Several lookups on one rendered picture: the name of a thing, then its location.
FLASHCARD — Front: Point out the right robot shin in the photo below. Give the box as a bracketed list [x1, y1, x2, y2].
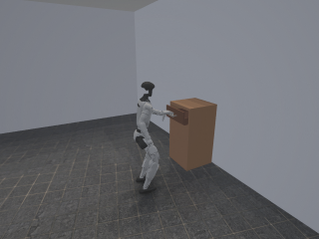
[143, 162, 160, 189]

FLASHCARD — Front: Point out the robot right forearm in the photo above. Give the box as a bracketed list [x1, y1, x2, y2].
[140, 122, 154, 146]

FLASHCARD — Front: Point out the robot left forearm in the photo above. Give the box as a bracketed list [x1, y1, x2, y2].
[152, 109, 164, 116]

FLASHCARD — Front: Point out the robot torso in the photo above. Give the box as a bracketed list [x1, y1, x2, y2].
[134, 100, 153, 143]

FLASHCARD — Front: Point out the right robot hand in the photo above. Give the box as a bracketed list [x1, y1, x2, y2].
[149, 145, 160, 162]

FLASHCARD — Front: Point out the drawer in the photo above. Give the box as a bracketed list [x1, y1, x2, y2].
[166, 105, 189, 125]

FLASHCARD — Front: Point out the right robot upper arm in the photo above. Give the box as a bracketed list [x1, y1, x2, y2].
[138, 102, 153, 127]

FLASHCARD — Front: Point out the cabinet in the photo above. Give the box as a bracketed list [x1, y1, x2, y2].
[169, 98, 217, 171]

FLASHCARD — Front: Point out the left robot hand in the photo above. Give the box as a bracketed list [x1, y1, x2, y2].
[162, 110, 173, 121]

